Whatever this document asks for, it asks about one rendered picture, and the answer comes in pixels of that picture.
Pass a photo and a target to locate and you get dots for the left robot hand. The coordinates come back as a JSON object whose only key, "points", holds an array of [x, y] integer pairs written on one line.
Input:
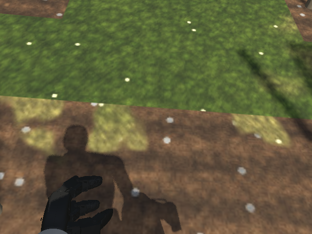
{"points": [[61, 212]]}

